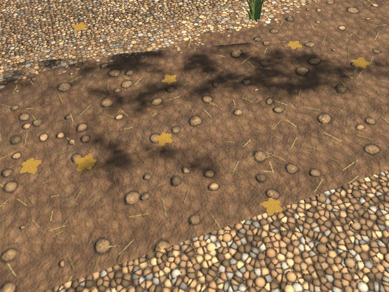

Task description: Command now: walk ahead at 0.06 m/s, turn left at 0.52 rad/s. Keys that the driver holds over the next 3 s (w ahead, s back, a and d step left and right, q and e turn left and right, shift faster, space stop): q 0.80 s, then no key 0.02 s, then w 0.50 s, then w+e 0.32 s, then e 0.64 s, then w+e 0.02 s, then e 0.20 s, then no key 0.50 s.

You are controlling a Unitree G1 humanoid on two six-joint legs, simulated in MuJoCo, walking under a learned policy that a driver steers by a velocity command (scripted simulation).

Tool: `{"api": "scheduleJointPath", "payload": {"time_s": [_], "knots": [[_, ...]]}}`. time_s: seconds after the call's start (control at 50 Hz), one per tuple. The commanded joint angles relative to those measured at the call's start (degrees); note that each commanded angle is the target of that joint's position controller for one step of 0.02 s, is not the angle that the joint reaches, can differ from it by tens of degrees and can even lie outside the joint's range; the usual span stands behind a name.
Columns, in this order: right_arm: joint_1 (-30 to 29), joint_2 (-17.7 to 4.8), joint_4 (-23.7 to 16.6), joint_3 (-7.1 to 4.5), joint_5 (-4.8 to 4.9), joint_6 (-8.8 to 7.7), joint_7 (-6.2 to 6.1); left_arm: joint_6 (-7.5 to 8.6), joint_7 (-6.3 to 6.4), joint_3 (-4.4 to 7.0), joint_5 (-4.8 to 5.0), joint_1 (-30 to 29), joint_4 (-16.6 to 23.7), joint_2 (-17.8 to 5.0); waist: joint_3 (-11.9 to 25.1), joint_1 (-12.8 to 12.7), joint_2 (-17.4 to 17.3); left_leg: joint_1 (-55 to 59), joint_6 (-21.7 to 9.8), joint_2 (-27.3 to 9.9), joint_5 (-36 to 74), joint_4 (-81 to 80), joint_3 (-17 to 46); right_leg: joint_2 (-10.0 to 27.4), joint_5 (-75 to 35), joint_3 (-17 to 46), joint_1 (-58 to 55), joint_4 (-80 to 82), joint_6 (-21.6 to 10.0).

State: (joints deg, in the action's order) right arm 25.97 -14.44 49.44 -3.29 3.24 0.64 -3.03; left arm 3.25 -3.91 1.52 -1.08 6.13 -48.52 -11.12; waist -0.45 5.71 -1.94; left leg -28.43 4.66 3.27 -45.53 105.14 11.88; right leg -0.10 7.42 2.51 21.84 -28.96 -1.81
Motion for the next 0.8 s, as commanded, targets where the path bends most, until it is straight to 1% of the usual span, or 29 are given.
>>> {"api": "scheduleJointPath", "payload": {"time_s": [0.02, 0.04, 0.06, 0.08, 0.1, 0.12, 0.14, 0.16, 0.18, 0.22, 0.28, 0.32, 0.36, 0.4, 0.44, 0.46, 0.48, 0.5, 0.52, 0.54, 0.56, 0.58, 0.6, 0.62, 0.64, 0.68, 0.72, 0.76, 0.8], "knots": [[0.0, -7.5, -7.3, -1.56, -1.04, 1.26, -2.70, -0.87, 2.29, 2.00, -0.76, -1.3, 5.9, -9.6, 10.1, -2.0, 5.6, -20.0, -1.3, -4.0, 20.2, 5.9, -3.8, 26.9, -22.8, 21.7, -13.5, 10.4, -13.5], [-1.8, -7.3, -8.9, -1.75, -2.22, 2.43, -3.28, -0.47, 3.10, 1.64, -1.40, -0.7, 5.0, -10.2, 7.5, -1.4, 8.3, -19.2, -1.4, -4.0, 22.3, 6.2, -2.8, 28.4, -27.3, 21.0, -8.1, 8.7, -14.0], [-1.4, -5.9, -9.5, -1.63, -3.54, 2.91, -3.65, -0.42, 3.55, 1.33, -1.85, -0.3, 4.7, -10.4, 6.6, -0.9, 8.8, -19.1, -0.9, -4.1, 23.1, 4.7, -2.5, 26.9, -28.6, 17.3, -5.7, 8.1, -13.0], [-3.1, -5.9, -10.2, -1.96, -3.81, 2.87, -3.46, -0.66, 4.41, 1.40, -2.06, 1.6, 3.7, -10.4, 2.2, -1.5, 8.8, -16.9, -0.8, -3.5, 28.8, -5.7, -2.2, 20.9, -25.7, 9.0, -1.5, 10.2, -11.4], [-7.2, -4.8, -12.7, -1.86, -3.54, 2.41, -3.31, -0.88, 6.11, 1.29, -2.26, 3.9, 3.0, -10.4, 0.9, -2.3, 10.7, -17.3, 0.5, -3.1, 32.8, -11.8, -3.4, 17.9, -24.6, 5.3, -1.1, 9.5, -10.7], [-9.6, -3.6, -14.3, -1.61, -3.53, 2.11, -2.90, -1.55, 7.35, 0.78, -1.48, 6.7, 2.0, -8.9, 2.1, -3.1, 9.6, -18.7, 1.3, -3.1, 35.6, -18.8, -4.1, 17.0, -24.9, 4.1, -4.9, 8.7, -11.0], [-12.2, -1.9, -15.9, -1.07, -3.70, 1.99, -2.27, -2.04, 8.18, 0.61, -1.18, 9.7, 1.4, -8.3, 2.8, -4.3, 9.5, -19.7, 1.7, -3.0, 37.7, -24.9, -5.0, 17.0, -26.8, 3.5, -8.2, 8.4, -10.8], [-14.2, -0.2, -17.5, -0.38, -3.81, 2.11, -1.52, -2.55, 8.66, 0.86, -0.93, 10.6, 1.5, -9.1, 4.0, -4.8, 10.1, -19.0, 2.0, -3.3, 39.6, -31.1, -5.7, 17.1, -25.6, 3.2, -10.8, 8.6, -10.7], [-15.9, 0.6, -18.7, -0.03, -3.67, 2.41, -0.84, -2.90, 8.81, 1.14, -0.74, 11.2, 1.8, -10.3, 5.1, -5.2, 10.3, -17.7, 2.2, -3.5, 39.6, -33.3, -5.8, 18.0, -24.3, 4.0, -12.2, 9.4, -11.2], [-18.7, 0.1, -20.7, 0.02, -3.55, 3.00, 0.28, -3.52, 8.63, 2.13, -0.58, 10.2, 3.1, -12.6, 5.1, -6.0, 9.6, -16.7, 1.7, -4.2, 41.0, -39.1, -6.6, 19.0, -15.4, 3.9, -13.7, 11.1, -11.2], [-22.5, -1.8, -23.2, -0.64, -3.06, 3.46, 1.94, -4.04, 7.96, 3.22, -0.38, 10.3, 4.8, -14.0, 1.5, -7.3, 8.1, -15.9, -0.1, -5.2, 41.2, -45.1, -7.4, 20.0, 0.6, 3.9, -12.6, 13.7, -10.5], [-23.8, -3.0, -23.7, -1.16, -2.49, 3.31, 2.96, -4.41, 7.64, 4.00, -0.22, 9.7, 6.0, -15.0, -0.6, -7.8, 7.9, -12.1, -0.8, -5.7, 38.8, -49.5, -9.5, 19.7, 7.1, 2.0, -10.0, 14.1, -9.9], [-25.4, -3.2, -24.3, -1.32, -2.08, 2.54, 3.74, -4.50, 7.29, 4.72, 0.39, 9.2, 6.5, -16.3, -1.4, -8.3, 8.3, -6.4, -1.9, -5.8, 33.4, -54.0, -12.0, 18.8, 8.4, -0.9, -7.8, 13.3, -9.1], [-25.7, -3.6, -24.6, -1.48, -1.68, 2.05, 4.27, -4.71, 6.78, 5.35, 0.85, 10.5, 6.7, -17.0, 0.0, -9.4, 8.9, -1.0, -3.3, -4.8, 27.9, -59.0, -14.6, 19.1, 7.8, -2.3, -8.5, 10.7, -7.9], [-23.6, -3.2, -23.5, -1.66, -1.62, 1.70, 4.23, -5.16, 6.71, 5.46, 1.49, 10.9, 6.5, -16.2, 1.5, -8.8, 7.5, 5.4, -5.6, -2.6, 28.3, -70.1, -17.8, 18.8, 4.9, -4.6, -9.6, 4.3, -5.2], [-21.1, -4.6, -22.6, -2.45, -1.50, 1.66, 3.81, -5.15, 6.41, 5.22, 1.34, 13.0, 5.8, -15.0, 2.8, -8.0, 5.2, 12.1, -7.0, -1.4, 31.5, -74.9, -17.3, 17.7, 3.8, -6.8, -7.0, -1.1, -2.7], [-15.9, -8.9, -21.5, -4.21, -1.19, 1.56, 3.15, -4.90, 5.85, 4.46, 0.03, 14.4, 5.7, -11.9, 5.8, -6.4, -2.2, 24.5, -9.7, -5.9, 44.7, -77.8, -9.1, 14.0, 8.4, -12.0, 1.6, -14.8, 1.9], [-12.8, -16.7, -22.6, -5.44, -1.84, 1.49, 2.61, -4.12, 5.13, 2.52, -2.78, 12.3, 10.1, -7.3, 7.4, -7.4, -20.0, 37.2, -18.6, -22.1, 71.9, -74.5, 16.0, 6.3, 35.3, -13.9, 24.8, -39.9, 7.5], [-6.8, -16.8, -21.6, -5.65, -4.94, 0.64, 3.42, -2.28, 5.10, 3.61, -0.47, 2.3, 13.0, -10.9, 15.3, 0.7, -13.1, 36.6, -29.3, -27.5, 69.4, -80.9, 25.6, 1.3, 34.9, -0.4, 31.4, -47.4, 8.1], [-7.8, -15.9, -20.7, -5.25, -6.10, -0.06, 3.74, -1.90, 5.69, 4.20, 1.29, -2.9, 14.5, -12.8, 11.0, 0.2, -7.5, 35.5, -28.4, -25.4, 67.7, -81.5, 21.8, 1.4, 30.7, 2.1, 35.2, -50.7, 7.5], [-10.9, -13.9, -20.1, -4.63, -4.80, -0.06, 3.09, -2.33, 6.62, 4.15, 0.59, -2.6, 14.1, -11.9, 8.4, -2.3, -6.7, 32.5, -24.4, -22.4, 65.7, -80.5, 16.8, 1.7, 25.3, 2.3, 36.4, -50.3, 7.1], [-14.5, -12.0, -20.6, -3.81, -3.16, 0.77, 2.29, -3.31, 7.50, 4.32, -0.65, -0.8, 12.6, -12.2, 7.6, -4.3, -4.5, 28.0, -21.2, -19.8, 62.9, -80.3, 12.6, 2.6, 20.4, 2.7, 33.8, -48.9, 7.4], [-18.0, -11.6, -21.2, -3.40, -2.56, 1.33, 1.80, -4.12, 7.79, 4.51, -1.17, 1.2, 12.2, -12.5, 6.8, -6.8, -4.1, 21.1, -19.1, -17.6, 61.4, -80.5, 9.8, 2.7, 15.0, 2.6, 28.1, -47.0, 7.7], [-19.8, -11.5, -21.4, -3.13, -2.95, 1.39, 1.52, -4.69, 7.44, 4.49, -1.19, 2.7, 11.6, -12.0, 7.3, -8.3, -3.1, 16.6, -17.9, -15.6, 60.0, -80.9, 8.2, 1.6, 11.5, 1.6, 23.5, -46.8, 7.5], [-20.2, -11.6, -21.2, -3.03, -3.43, 1.32, 1.34, -4.93, 7.09, 4.20, -0.95, 3.3, 11.4, -10.7, 7.7, -8.7, -2.4, 14.3, -17.5, -14.4, 57.6, -81.2, 7.2, 0.8, 8.9, 1.0, 21.1, -45.0, 7.4], [-18.5, -11.0, -20.3, -2.73, -3.34, 1.37, 0.56, -4.94, 6.79, 3.40, -0.83, 1.1, 12.3, -8.0, 7.8, -7.7, -1.9, 13.1, -16.7, -12.7, 52.3, -80.9, 6.8, 0.1, 5.1, 0.9, 19.3, -38.4, 7.3], [-16.9, -10.7, -19.4, -2.55, -2.87, 1.64, -0.25, -4.93, 6.27, 3.02, -0.61, -1.3, 13.7, -7.0, 7.7, -6.9, -3.2, 11.8, -16.0, -11.5, 44.6, -80.9, 7.9, -0.5, 2.1, 1.9, 16.6, -31.8, 7.4], [-15.8, -11.4, -19.1, -2.86, -2.87, 1.99, -0.61, -4.82, 5.95, 2.82, -0.23, -4.3, 14.9, -6.6, 6.3, -5.6, -5.3, 11.4, -16.0, -10.9, 36.8, -81.7, 10.6, -1.4, 2.5, 2.5, 15.3, -25.5, 7.4], [-14.4, -12.1, -18.8, -3.17, -2.84, 2.19, -0.54, -4.62, 5.67, 2.97, 0.30, -6.4, 15.7, -7.3, 5.3, -4.8, -7.3, 11.4, -16.9, -11.7, 33.0, -82.5, 14.3, -2.0, 5.8, 3.5, 13.9, -22.1, 6.9]]}}
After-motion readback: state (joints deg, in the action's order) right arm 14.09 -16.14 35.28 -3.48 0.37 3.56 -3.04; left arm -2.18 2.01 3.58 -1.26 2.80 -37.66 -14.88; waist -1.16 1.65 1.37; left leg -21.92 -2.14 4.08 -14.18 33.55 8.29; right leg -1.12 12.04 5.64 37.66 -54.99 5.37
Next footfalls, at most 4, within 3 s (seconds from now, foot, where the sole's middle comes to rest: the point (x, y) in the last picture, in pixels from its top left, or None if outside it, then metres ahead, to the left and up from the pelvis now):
0.48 left None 0.08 0.16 -0.77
0.94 right None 0.21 -0.03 -0.77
1.38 left None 0.27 0.32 -0.77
1.86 right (125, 263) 0.62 0.27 -0.77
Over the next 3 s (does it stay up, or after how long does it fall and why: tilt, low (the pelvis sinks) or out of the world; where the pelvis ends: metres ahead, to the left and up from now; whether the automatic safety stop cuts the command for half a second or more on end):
stays up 0.52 0.33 0.00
